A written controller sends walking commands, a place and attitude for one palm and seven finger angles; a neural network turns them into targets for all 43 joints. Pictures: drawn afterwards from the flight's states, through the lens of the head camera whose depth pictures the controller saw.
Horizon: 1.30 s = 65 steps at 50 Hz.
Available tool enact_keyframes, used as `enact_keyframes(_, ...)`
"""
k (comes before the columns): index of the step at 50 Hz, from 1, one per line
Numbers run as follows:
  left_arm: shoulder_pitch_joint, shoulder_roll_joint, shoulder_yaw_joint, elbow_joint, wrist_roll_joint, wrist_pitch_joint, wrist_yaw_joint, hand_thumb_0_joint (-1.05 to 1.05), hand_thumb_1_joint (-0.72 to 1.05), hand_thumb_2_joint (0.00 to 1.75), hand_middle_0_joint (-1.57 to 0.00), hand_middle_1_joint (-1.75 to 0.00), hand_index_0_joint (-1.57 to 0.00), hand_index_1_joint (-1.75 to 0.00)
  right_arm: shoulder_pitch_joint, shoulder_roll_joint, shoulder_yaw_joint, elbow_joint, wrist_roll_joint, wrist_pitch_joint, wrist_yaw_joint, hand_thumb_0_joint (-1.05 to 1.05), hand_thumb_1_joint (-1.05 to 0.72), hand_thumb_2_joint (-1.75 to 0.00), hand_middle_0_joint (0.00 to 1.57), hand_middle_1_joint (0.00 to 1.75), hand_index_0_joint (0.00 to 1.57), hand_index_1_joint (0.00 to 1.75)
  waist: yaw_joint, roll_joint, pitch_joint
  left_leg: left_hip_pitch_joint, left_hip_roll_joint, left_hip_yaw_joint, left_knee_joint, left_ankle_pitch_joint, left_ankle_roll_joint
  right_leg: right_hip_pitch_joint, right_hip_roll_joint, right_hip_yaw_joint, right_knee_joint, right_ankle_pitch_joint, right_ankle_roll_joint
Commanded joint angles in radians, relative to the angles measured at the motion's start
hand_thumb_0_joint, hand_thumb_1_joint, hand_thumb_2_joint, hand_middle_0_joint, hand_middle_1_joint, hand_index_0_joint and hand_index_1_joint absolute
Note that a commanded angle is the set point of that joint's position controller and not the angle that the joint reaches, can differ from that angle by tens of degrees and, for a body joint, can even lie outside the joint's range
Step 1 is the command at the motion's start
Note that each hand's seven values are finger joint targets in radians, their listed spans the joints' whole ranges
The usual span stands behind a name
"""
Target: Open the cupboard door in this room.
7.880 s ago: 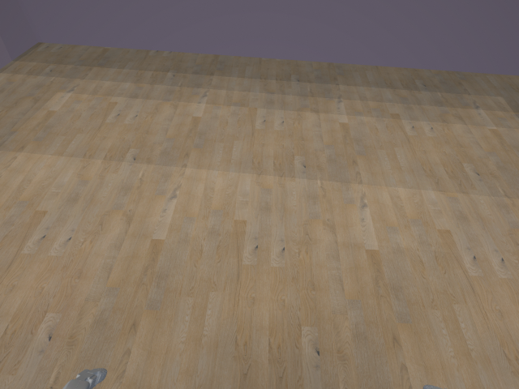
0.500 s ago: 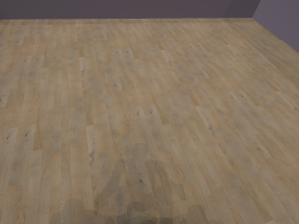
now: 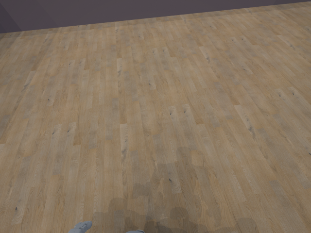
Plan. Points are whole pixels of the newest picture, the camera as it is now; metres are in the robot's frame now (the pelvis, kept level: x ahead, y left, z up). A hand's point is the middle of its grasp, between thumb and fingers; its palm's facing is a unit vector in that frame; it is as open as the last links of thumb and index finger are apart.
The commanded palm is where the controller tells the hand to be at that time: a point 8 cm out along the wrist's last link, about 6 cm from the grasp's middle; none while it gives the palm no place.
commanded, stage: turn or walk to find it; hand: left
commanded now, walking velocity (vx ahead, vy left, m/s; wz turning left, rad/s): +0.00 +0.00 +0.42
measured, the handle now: out of the picture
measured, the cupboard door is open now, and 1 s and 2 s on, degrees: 0 0 0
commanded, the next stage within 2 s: none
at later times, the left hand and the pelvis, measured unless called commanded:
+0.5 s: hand out of the picture -0.06 +0.24 -0.18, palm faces +0.28 -0.93 -0.25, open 7.4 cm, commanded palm none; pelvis -0.02 +0.03 -0.01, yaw +13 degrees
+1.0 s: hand out of the picture -0.02 +0.20 -0.14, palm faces +0.42 -0.86 -0.29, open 7.4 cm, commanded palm none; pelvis -0.03 -0.02 +0.00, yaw +25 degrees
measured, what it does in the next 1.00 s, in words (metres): steps on the spot, turning left: left foot, then right foot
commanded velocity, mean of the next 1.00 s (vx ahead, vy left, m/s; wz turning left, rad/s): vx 0.00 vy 0.00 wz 0.42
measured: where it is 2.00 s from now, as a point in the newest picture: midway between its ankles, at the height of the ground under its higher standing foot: outside the picture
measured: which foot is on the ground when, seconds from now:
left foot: up 0.00-0.42, down 0.44-0.88, up 0.90-1.00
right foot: down 0.00-0.44, up 0.46-0.86, down 0.88-1.00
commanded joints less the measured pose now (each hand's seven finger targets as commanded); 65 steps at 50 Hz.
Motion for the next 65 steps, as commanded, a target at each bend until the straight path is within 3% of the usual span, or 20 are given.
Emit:
enact_keyframes(1,-0.017,0.204,0.057,-0.079,-0.005,-0.018,0.027,0.0,0.9,0.9,-0.2,-0.3,-0.2,-0.3,-0.021,-0.106,-0.034,-0.085,-0.011,0.003,0.007,0.0,-0.9,-0.9,0.2,0.3,0.2,0.3,0.013,-0.254,0.029,-0.16,0.058,-0.014,0.471,-0.105,-0.016,-0.078,-0.349,0.294,-0.351,-0.048,-0.104)
enact_keyframes(4,-0.003,0.158,0.037,-0.07,-0.009,-0.035,0.018,0.0,0.9,0.9,-0.2,-0.3,-0.2,-0.3,0.042,-0.077,-0.024,-0.04,-0.01,0.005,0.013,0.0,-0.9,-0.9,0.2,0.3,0.2,0.3,-0.003,-0.191,0.028,-0.175,0.067,0.035,0.553,0.019,-0.047,0.002,-0.25,0.104,-0.283,0.166,-0.065)
enact_keyframes(14,0.166,0.209,0.057,0.003,0.01,-0.033,0.02,0.0,0.9,0.9,-0.2,-0.3,-0.2,-0.3,-0.121,-0.063,0.006,-0.077,0.001,-0.011,0.006,0.0,-0.9,-0.9,0.2,0.3,0.2,0.3,0.086,-0.241,-0.042,-0.105,0.114,0.118,0.213,-0.128,-0.071,0.198,-0.333,0.058,-0.158,0.551,-0.137)
enact_keyframes(18,0.158,0.243,0.066,0.018,0.012,-0.024,0.016,0.0,0.9,0.9,-0.2,-0.3,-0.2,-0.3,-0.1,-0.06,0.014,-0.077,0.01,-0.026,0.003,0.0,-0.9,-0.9,0.2,0.3,0.2,0.3,0.075,-0.289,-0.084,0.044,0.088,0.178,-0.025,-0.08,-0.046,0.184,-0.332,0.02,-0.071,0.632,-0.115)
enact_keyframes(20,0.123,0.239,0.066,0.016,-0.001,-0.017,0.013,0.0,0.9,0.9,-0.2,-0.3,-0.2,-0.3,-0.038,-0.084,0.01,-0.06,0.008,-0.035,0.004,0.0,-0.9,-0.9,0.2,0.3,0.2,0.3,0.027,-0.231,-0.106,0.22,0.089,0.184,-0.235,0.141,-0.03,0.085,-0.295,-0.045,0.021,0.497,-0.045)
enact_keyframes(21,0.128,0.206,0.059,0.005,-0.008,-0.011,0.009,0.0,0.9,0.9,-0.2,-0.3,-0.2,-0.3,-0.007,-0.142,-0.003,-0.056,0.004,-0.045,0.004,0.0,-0.9,-0.9,0.2,0.3,0.2,0.3,0.01,-0.074,-0.141,0.373,0.18,0.078,-0.305,0.31,0.002,-0.047,-0.238,-0.087,0.164,0.321,0.009)
enact_keyframes(22,0.127,0.138,0.043,-0.032,-0.013,-0.006,0.004,0.0,0.9,0.9,-0.2,-0.3,-0.2,-0.3,0.033,-0.237,-0.025,-0.059,-0.003,-0.052,-0.001,0.0,-0.9,-0.9,0.2,0.3,0.2,0.3,-0.012,0.214,-0.143,0.484,0.429,-0.234,-0.31,0.687,0.121,-0.307,-0.112,-0.118,0.354,-0.218,0.082)
enact_keyframes(23,0.068,0.138,0.032,-0.049,-0.005,0.005,0.011,0.0,0.9,0.9,-0.2,-0.3,-0.2,-0.3,0.073,-0.27,-0.029,-0.041,0.0,-0.041,-0.006,0.0,-0.9,-0.9,0.2,0.3,0.2,0.3,-0.037,0.18,-0.141,0.404,0.494,-0.23,-0.311,0.769,0.206,-0.285,-0.095,-0.027,0.481,-0.362,0.076)
enact_keyframes(29,0.069,0.149,0.041,-0.004,-0.005,0.012,-0.005,0.0,0.9,0.9,-0.2,-0.3,-0.2,-0.3,-0.099,-0.176,0.002,-0.088,-0.003,-0.051,-0.024,0.0,-0.9,-0.9,0.2,0.3,0.2,0.3,0.026,0.084,-0.043,0.268,0.312,-0.077,-0.33,0.579,0.164,-0.274,-0.089,0.037,0.541,-0.126,0.086)
enact_keyframes(37,0.009,0.131,0.037,-0.051,-0.009,0.009,0.0,0.0,0.9,0.9,-0.2,-0.3,-0.2,-0.3,-0.06,-0.185,-0.014,-0.094,-0.009,-0.044,-0.015,0.0,-0.9,-0.9,0.2,0.3,0.2,0.3,0.005,0.097,-0.061,0.259,0.306,-0.161,-0.325,0.514,0.183,-0.209,-0.053,0.04,0.326,-0.142,0.09)
enact_keyframes(42,0.12,0.136,0.041,-0.031,-0.013,-0.01,0.003,0.0,0.9,0.9,-0.2,-0.3,-0.2,-0.3,-0.109,-0.178,-0.022,-0.115,-0.005,-0.035,-0.01,0.0,-0.9,-0.9,0.2,0.3,0.2,0.3,0.066,0.07,-0.096,0.114,0.242,-0.181,-0.234,0.4,0.132,0.053,-0.017,0.007,-0.034,0.059,0.076)
enact_keyframes(43,0.151,0.166,0.048,-0.024,-0.008,-0.019,0.006,0.0,0.9,0.9,-0.2,-0.3,-0.2,-0.3,-0.103,-0.15,-0.02,-0.117,0.002,-0.036,-0.007,0.0,-0.9,-0.9,0.2,0.3,0.2,0.3,0.078,-0.009,-0.114,0.041,0.19,-0.147,-0.169,0.283,0.086,0.161,-0.062,0.045,-0.154,0.128,0.067)
enact_keyframes(44,0.169,0.246,0.064,-0.026,0.007,-0.03,0.015,0.0,0.9,0.9,-0.2,-0.3,-0.2,-0.3,-0.078,-0.085,-0.01,-0.13,0.01,-0.037,-0.001,0.0,-0.9,-0.9,0.2,0.3,0.2,0.3,0.084,-0.243,-0.133,-0.126,0.073,-0.025,0.015,0.03,0.018,0.279,-0.278,0.26,-0.236,0.139,0.002)
enact_keyframes(45,0.166,0.303,0.07,-0.04,0.008,-0.028,0.016,0.0,0.9,0.9,-0.2,-0.3,-0.2,-0.3,-0.107,-0.08,-0.011,-0.154,0.005,-0.031,-0.003,0.0,-0.9,-0.9,0.2,0.3,0.2,0.3,0.1,-0.379,-0.088,-0.182,0.005,0.041,0.241,-0.25,-0.014,0.174,-0.459,0.423,-0.279,0.221,-0.108)
enact_keyframes(46,0.128,0.27,0.068,-0.055,0.001,-0.024,0.022,0.0,0.9,0.9,-0.2,-0.3,-0.2,-0.3,-0.108,-0.121,-0.023,-0.142,-0.003,-0.016,-0.002,0.0,-0.9,-0.9,0.2,0.3,0.2,0.3,0.085,-0.274,-0.068,-0.143,0.049,-0.009,0.393,-0.218,-0.01,0.056,-0.461,0.375,-0.302,0.136,-0.147)
enact_keyframes(47,0.051,0.238,0.068,-0.072,-0.001,-0.027,0.024,0.0,0.9,0.9,-0.2,-0.3,-0.2,-0.3,-0.08,-0.12,-0.025,-0.116,-0.008,-0.005,0.002,0.0,-0.9,-0.9,0.2,0.3,0.2,0.3,0.053,-0.302,-0.021,-0.15,0.069,-0.025,0.472,-0.161,-0.007,-0.019,-0.405,0.321,-0.333,0.007,-0.132)
enact_keyframes(48,0.014,0.219,0.058,-0.082,-0.002,-0.025,0.019,0.0,0.9,0.9,-0.2,-0.3,-0.2,-0.3,-0.072,-0.116,-0.029,-0.094,-0.008,0.0,0.008,0.0,-0.9,-0.9,0.2,0.3,0.2,0.3,0.036,-0.236,0.016,-0.145,0.073,-0.003,0.535,-0.108,-0.013,-0.053,-0.353,0.268,-0.327,-0.018,-0.106)
enact_keyframes(52,0.018,0.168,0.04,-0.073,-0.004,-0.037,0.016,0.0,0.9,0.9,-0.2,-0.3,-0.2,-0.3,0.002,-0.087,-0.021,-0.05,-0.008,0.003,0.017,0.0,-0.9,-0.9,0.2,0.3,0.2,0.3,0.014,-0.231,-0.005,-0.148,0.087,0.041,0.563,0.016,-0.047,0.024,-0.268,0.082,-0.276,0.152,-0.067)
enact_keyframes(61,0.146,0.214,0.058,-0.003,0.011,-0.031,0.019,0.0,0.9,0.9,-0.2,-0.3,-0.2,-0.3,-0.118,-0.065,0.003,-0.073,0.002,-0.007,0.011,0.0,-0.9,-0.9,0.2,0.3,0.2,0.3,0.09,-0.229,-0.036,-0.07,0.122,0.122,0.218,-0.132,-0.061,0.14,-0.351,0.056,-0.215,0.333,-0.131)
enact_keyframes(65,0.141,0.244,0.069,0.013,0.012,-0.023,0.015,0.0,0.9,0.9,-0.2,-0.3,-0.2,-0.3,-0.08,-0.054,0.013,-0.069,0.01,-0.026,0.005,0.0,-0.9,-0.9,0.2,0.3,0.2,0.3,0.076,-0.261,-0.098,0.056,0.103,0.18,-0.006,-0.099,-0.041,0.148,-0.356,0.015,-0.116,0.458,-0.122)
